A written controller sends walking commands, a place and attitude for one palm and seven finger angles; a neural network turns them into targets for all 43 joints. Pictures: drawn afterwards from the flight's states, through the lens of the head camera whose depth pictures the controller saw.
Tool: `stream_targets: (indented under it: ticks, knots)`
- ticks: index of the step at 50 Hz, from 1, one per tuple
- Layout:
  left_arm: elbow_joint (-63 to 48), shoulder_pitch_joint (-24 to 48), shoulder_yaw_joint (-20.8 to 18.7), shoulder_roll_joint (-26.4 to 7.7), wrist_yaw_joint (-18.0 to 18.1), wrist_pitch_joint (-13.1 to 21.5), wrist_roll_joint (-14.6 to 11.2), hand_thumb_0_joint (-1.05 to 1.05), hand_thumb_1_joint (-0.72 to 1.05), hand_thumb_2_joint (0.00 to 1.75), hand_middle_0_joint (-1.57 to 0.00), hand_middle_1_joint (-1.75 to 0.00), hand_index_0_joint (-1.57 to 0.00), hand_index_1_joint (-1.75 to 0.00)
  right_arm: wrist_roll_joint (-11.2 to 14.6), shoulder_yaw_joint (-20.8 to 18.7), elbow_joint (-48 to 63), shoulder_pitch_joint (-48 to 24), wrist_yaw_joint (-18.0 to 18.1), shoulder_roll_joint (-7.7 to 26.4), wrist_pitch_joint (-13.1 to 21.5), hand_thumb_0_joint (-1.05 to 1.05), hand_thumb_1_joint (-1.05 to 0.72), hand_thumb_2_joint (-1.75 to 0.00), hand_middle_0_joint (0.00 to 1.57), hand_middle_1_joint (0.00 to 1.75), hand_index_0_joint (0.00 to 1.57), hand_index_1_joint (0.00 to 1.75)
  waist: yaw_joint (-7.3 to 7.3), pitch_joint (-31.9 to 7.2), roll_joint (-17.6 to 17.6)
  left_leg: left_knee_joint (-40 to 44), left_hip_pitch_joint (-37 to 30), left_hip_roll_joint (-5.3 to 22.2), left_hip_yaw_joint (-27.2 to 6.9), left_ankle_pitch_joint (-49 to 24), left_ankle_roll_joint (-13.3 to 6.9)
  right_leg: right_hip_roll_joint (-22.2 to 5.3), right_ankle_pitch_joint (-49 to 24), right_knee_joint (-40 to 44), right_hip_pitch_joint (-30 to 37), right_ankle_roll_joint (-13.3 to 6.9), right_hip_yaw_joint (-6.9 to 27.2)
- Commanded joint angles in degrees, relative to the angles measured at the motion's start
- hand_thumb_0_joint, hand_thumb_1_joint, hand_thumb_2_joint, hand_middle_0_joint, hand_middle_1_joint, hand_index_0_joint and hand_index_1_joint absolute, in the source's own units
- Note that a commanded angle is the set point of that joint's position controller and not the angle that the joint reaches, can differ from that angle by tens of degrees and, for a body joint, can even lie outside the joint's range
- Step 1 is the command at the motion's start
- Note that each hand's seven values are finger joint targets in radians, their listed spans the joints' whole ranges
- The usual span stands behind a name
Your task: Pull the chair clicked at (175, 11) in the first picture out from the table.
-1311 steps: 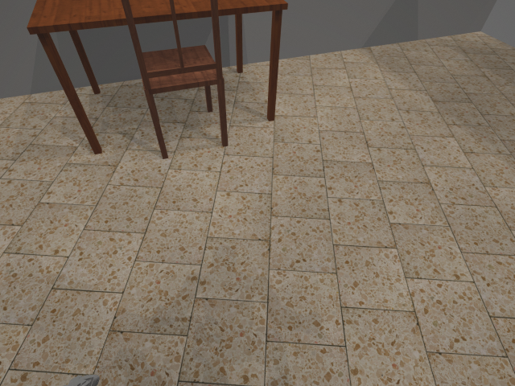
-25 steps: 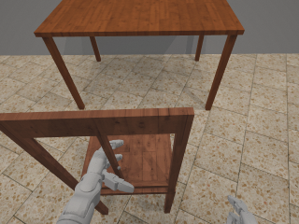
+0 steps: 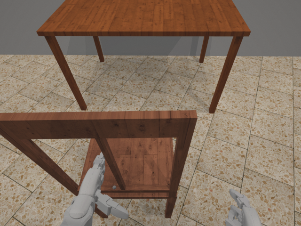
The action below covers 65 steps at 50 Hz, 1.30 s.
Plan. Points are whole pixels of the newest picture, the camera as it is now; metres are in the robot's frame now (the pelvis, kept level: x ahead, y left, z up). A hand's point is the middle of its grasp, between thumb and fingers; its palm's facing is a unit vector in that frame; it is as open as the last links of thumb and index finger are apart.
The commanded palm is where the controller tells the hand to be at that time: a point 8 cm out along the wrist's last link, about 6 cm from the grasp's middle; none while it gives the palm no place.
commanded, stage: draw the fingers out of the gap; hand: left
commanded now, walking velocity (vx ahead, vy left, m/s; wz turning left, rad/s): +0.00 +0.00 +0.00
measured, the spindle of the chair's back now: (114, 168) +0.29 +0.12 -0.03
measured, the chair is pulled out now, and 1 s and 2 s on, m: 0.64 0.64 0.64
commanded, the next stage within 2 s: draw the hand back to the body in 0.54 s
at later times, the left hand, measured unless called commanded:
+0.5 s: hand (108, 220) +0.16 +0.11 -0.02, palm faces -0.08 -0.99 -0.13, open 17.5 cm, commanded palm +0.13 +0.16 +0.00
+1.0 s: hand (88, 216) +0.15 +0.14 +0.05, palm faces -0.03 -1.00 -0.06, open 17.5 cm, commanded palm +0.11 +0.21 +0.06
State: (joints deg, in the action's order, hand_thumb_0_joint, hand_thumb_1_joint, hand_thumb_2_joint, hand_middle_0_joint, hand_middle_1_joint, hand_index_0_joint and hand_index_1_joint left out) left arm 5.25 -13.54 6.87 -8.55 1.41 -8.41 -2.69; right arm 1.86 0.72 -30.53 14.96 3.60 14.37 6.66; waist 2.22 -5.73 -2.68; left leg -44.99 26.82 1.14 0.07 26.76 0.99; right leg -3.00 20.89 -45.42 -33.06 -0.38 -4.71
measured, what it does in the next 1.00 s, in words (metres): stands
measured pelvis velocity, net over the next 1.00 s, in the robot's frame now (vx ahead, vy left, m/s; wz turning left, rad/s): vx -0.02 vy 0.01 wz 0.01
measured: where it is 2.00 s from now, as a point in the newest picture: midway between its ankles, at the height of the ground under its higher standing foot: outside the picture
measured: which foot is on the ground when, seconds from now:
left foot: down 0.00-1.00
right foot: down 0.00-1.00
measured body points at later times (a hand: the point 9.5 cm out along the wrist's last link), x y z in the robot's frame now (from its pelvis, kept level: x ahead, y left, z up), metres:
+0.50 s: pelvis -0.01 +0.01 -0.01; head +0.01 -0.01 +0.44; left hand +0.16 +0.16 -0.01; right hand +0.17 -0.22 -0.08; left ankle -0.05 +0.13 -0.71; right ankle +0.02 -0.11 -0.71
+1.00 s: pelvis -0.02 +0.01 -0.04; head +0.02 -0.01 +0.41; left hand +0.15 +0.19 +0.05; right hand +0.17 -0.21 -0.12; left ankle -0.05 +0.13 -0.71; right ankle +0.02 -0.11 -0.71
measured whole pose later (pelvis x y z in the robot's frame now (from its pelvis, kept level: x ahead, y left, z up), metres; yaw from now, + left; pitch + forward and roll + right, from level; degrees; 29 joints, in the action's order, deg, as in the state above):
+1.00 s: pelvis -0.02 +0.01 -0.04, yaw +0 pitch +11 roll -1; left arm -22.9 -38.6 3.2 -10.3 -5.6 15.8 -8.8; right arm 3.6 -1.0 -28.2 12.4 2.9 11.1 9.2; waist -0.8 -7.2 -3.1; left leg -62.6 40.2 1.0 -0.9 33.6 0.4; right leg -3.8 26.1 -60.3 -45.2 0.1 -5.0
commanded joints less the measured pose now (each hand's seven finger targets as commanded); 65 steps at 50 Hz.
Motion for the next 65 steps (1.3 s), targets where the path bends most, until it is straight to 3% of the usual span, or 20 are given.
stream_targets:
  ticks: [1,15,19,20,26,33,34,37,39,40,43,44,47,49,52,58,59,60,64,65]
  knots:
    - [-16.6,3.0,-1.2,-4.1,0.5,3.5,0.8,0.0,-0.55,0.2,0.0,0.0,0.0,0.0,0.0,-2.1,9.6,-3.5,0.8,6.3,3.8,0.0,-0.9,-0.9,0.2,0.3,0.2,0.3,0.77,-9.6,4.4,4.4,1.9,-0.9,0.1,-17.0,-1.9,-0.5,-16.2,4.9,11.5,0.4,0.8]
    - [-25.7,-10.4,2.6,-2.7,0.7,2.2,2.2,0.0,-0.55,0.2,0.0,0.0,0.0,0.0,-0.1,-1.6,12.4,-4.0,1.7,5.8,5.3,0.0,-0.9,-0.9,0.2,0.3,0.2,0.3,0.28,-7.4,3.9,2.6,4.3,-1.3,-1.3,-13.4,-1.9,-0.4,-8.9,3.1,6.6,0.2,-0.1]
    - [-27.2,-16.4,0.9,-4.0,1.4,1.6,2.4,0.0,-0.55,0.2,0.0,0.0,0.0,0.0,-0.1,-1.8,13.1,-4.8,1.9,5.3,4.8,0.0,-0.9,-0.9,0.2,0.3,0.2,0.3,-0.67,-7.2,4.5,2.1,6.4,-1.4,-1.4,-12.4,-1.9,-0.4,-7.8,2.8,7.2,-0.1,0.1]
    - [-28.0,-16.1,1.7,-3.6,1.3,1.6,2.6,0.0,-0.55,0.2,0.0,0.0,0.0,0.0,0.0,-1.7,13.3,-4.4,1.9,5.2,4.7,0.0,-0.9,-0.9,0.2,0.3,0.2,0.3,-0.05,-6.7,5.3,1.8,6.3,-1.4,-1.3,-12.1,-2.0,-0.3,-7.5,2.8,6.4,0.2,0.3]
    - [-32.8,-21.3,4.1,-2.2,0.9,2.1,3.0,0.0,-0.55,0.2,0.0,0.0,0.0,0.0,0.1,-1.8,14.7,-4.2,2.1,4.8,5.0,0.0,-0.9,-0.9,0.2,0.3,0.2,0.3,0.04,-7.0,3.4,0.9,6.2,-1.4,-1.7,-11.9,-2.0,-0.2,-6.4,1.7,4.6,0.0,-0.2]
    - [-34.9,-28.5,2.4,-4.0,0.4,3.2,3.4,0.0,-0.55,0.2,0.0,0.0,0.0,0.0,0.3,-2.6,15.0,-4.2,2.5,4.2,5.0,0.0,-0.9,-0.9,0.2,0.3,0.2,0.3,-0.53,-7.0,3.9,-0.7,8.4,-1.6,-1.6,-11.6,-2.1,0.1,-6.2,0.6,3.8,-0.1,0.1]
    - [-43.3,-23.8,1.1,1.3,0.3,10.9,-4.5,0.0,-0.55,0.2,0.0,0.0,0.0,0.0,0.2,-2.4,14.8,-4.8,2.5,3.6,6.7,0.0,-0.9,-0.9,0.2,0.3,0.2,0.3,-0.69,-5.0,5.3,-2.6,10.1,-2.3,-2.0,-12.2,-1.3,0.8,-7.6,-0.5,1.2,-0.4,-1.6]
    - [-41.4,-26.2,-1.9,-1.8,-0.5,20.3,-5.1,0.0,-0.55,0.2,0.0,0.0,0.0,0.0,0.5,-2.9,12.1,-3.4,1.6,3.5,8.6,0.0,-0.9,-0.9,0.2,0.3,0.2,0.3,-1.36,-7.8,2.2,-4.1,10.3,-2.2,-1.7,-12.1,-0.9,0.9,-5.9,-3.0,-0.3,-0.6,-1.1]
    - [-40.5,-25.5,-3.6,-3.3,-1.1,25.5,-5.0,0.0,-0.55,0.2,0.0,0.0,0.0,0.0,0.5,-3.6,10.8,-4.0,1.0,3.4,9.0,0.0,-0.9,-0.9,0.2,0.3,0.2,0.3,-1.7,-6.5,1.0,-5.4,12.1,-1.9,-1.8,-11.5,-0.6,1.0,-4.8,-4.5,-2.2,-0.8,-0.8]
    - [-40.2,-26.0,-2.3,-2.0,-1.8,28.2,-4.8,0.0,-0.55,0.2,0.0,0.0,0.0,0.0,0.5,-3.6,10.7,-3.9,0.4,3.3,9.0,0.0,-0.9,-0.9,0.2,0.3,0.2,0.3,-1.58,-7.3,0.2,-5.9,12.5,-2.0,-1.7,-11.6,-0.5,1.0,-4.6,-5.7,-3.1,-0.9,-0.9]
    - [-37.4,-28.0,-2.1,-2.5,-5.2,34.2,-4.6,0.0,-0.55,0.2,0.0,0.0,0.0,0.0,0.8,-4.5,10.7,-5.7,-1.3,3.2,8.5,0.0,-0.9,-0.9,0.2,0.3,0.2,0.3,-1.6,-8.4,1.6,-8.3,15.1,-1.4,-1.6,-10.4,-0.7,0.7,-4.2,-7.6,-4.5,-0.8,0.2]
    - [-36.3,-30.1,-3.9,-4.0,-6.2,33.3,-4.4,0.0,-0.55,0.2,0.0,0.0,0.0,0.0,1.1,-4.7,11.1,-6.4,-1.5,3.4,7.9,0.0,-0.9,-0.9,0.2,0.3,0.2,0.3,-2.51,-9.3,0.2,-7.3,14.6,-1.4,-1.4,-10.6,-0.7,0.6,-4.3,-7.1,-2.3,-1.0,0.4]
    - [-40.2,-30.6,-5.7,-5.1,-8.0,28.0,-6.3,0.0,-0.55,0.2,0.0,0.0,0.0,0.0,2.1,-4.4,13.9,-7.3,-0.7,3.4,6.0,0.0,-0.9,-0.9,0.2,0.3,0.2,0.3,-2.42,-10.4,2.1,-5.0,13.2,-1.3,-1.1,-8.5,-1.3,0.3,-2.8,-4.4,1.4,-0.4,0.8]
    - [-43.1,-29.9,-9.2,-7.1,-7.3,25.2,-7.9,0.0,-0.55,0.2,0.0,0.0,0.0,0.0,2.4,-4.1,14.2,-8.0,0.4,3.1,5.4,0.0,-0.9,-0.9,0.2,0.3,0.2,0.3,-2.96,-10.7,2.4,-3.9,12.3,-1.2,-1.5,-8.7,-1.5,0.3,-2.9,-3.1,3.5,-0.3,0.7]
    - [-45.4,-27.9,-11.4,-7.3,-6.3,24.4,-9.8,0.0,-0.55,0.2,0.0,0.0,0.0,0.0,2.4,-3.5,13.3,-6.9,1.5,2.5,5.8,0.0,-0.9,-0.9,0.2,0.3,0.2,0.3,-2.33,-8.7,4.9,-2.9,11.2,-1.1,-1.7,-9.5,-1.6,0.4,-3.9,-1.1,4.4,0.1,0.3]
    - [-42.1,-25.8,-14.2,-8.9,-8.8,24.1,-11.2,0.0,-0.37,0.29,-0.02,-0.04,-0.02,-0.04,2.7,-3.2,10.4,-6.6,2.1,3.4,8.6,0.0,-0.9,-0.9,0.2,0.3,0.2,0.3,-1.64,-5.8,3.5,-0.4,7.1,-0.8,-1.8,-10.0,-1.5,0.1,-4.3,2.7,5.5,0.4,0.2]
    - [-40.7,-30.3,-19.7,-19.1,-0.4,18.6,-2.3,0.0,-0.33,0.31,-0.03,-0.05,-0.03,-0.05,1.4,-3.6,10.6,-5.7,3.2,2.6,6.8,0.0,-0.9,-0.9,0.2,0.3,0.2,0.3,-6.22,-7.0,0.2,3.3,5.0,0.8,-1.8,-10.9,-0.8,-1.3,-4.5,5.2,12.2,-1.5,3.2]
    - [-44.4,-30.9,-14.3,-11.6,2.0,16.4,-1.7,0.0,-0.3,0.32,-0.04,-0.05,-0.04,-0.05,1.0,-2.5,11.8,-5.2,3.4,1.8,6.1,0.0,-0.9,-0.9,0.2,0.3,0.2,0.3,-3.97,-4.1,0.6,4.7,3.4,0.3,-1.0,-10.7,-0.8,-1.8,-5.3,6.5,12.8,-1.0,2.1]
    - [-43.7,-25.0,-16.5,-14.3,7.3,12.9,0.0,0.0,-0.15,0.39,-0.05,-0.08,-0.05,-0.08,0.5,-2.0,9.5,-7.4,4.4,2.6,4.3,0.0,-0.9,-0.9,0.2,0.3,0.2,0.3,-4.0,0.4,1.6,8.4,-1.1,0.9,-1.7,-12.2,-0.9,-1.4,-6.3,11.1,15.9,-1.1,1.2]
    - [-44.3,-24.4,-15.9,-13.5,7.7,12.8,0.1,0.0,-0.12,0.41,-0.06,-0.09,-0.06,-0.09,0.3,-1.7,9.4,-7.0,4.5,2.6,4.3,0.0,-0.9,-0.9,0.2,0.3,0.2,0.3,-3.73,0.0,1.5,9.8,-3.2,0.7,-1.6,-12.6,-1.1,-1.5,-6.9,11.8,16.8,-0.9,1.1]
